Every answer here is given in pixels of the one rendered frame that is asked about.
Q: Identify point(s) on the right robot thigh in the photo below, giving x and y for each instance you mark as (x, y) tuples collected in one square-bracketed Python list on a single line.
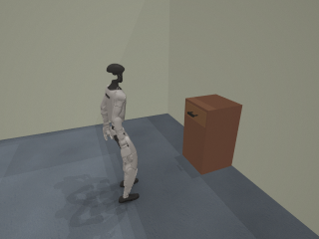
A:
[(131, 146)]

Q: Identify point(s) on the drawer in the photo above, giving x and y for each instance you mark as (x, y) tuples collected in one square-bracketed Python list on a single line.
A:
[(200, 115)]

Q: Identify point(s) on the right robot forearm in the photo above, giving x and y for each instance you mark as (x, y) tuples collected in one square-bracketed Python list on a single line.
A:
[(118, 128)]

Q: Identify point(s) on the robot left hand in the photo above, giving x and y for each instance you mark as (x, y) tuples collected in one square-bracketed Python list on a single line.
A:
[(107, 132)]

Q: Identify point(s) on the robot right hand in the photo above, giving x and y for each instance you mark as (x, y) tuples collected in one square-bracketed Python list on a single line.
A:
[(125, 151)]

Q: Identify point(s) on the left robot forearm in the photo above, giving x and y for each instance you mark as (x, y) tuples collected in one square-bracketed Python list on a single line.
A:
[(106, 122)]

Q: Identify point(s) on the humanoid robot head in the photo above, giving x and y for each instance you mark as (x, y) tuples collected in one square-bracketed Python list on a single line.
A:
[(115, 69)]

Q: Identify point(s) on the robot left upper arm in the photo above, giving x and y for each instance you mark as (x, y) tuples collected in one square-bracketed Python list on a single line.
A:
[(103, 104)]

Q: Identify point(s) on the robot right upper arm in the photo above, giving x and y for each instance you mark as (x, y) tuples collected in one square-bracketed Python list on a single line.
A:
[(119, 98)]

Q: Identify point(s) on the handle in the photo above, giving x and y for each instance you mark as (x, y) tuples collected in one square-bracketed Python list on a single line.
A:
[(190, 113)]

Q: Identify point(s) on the cabinet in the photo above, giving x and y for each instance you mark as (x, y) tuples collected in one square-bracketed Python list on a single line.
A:
[(211, 148)]

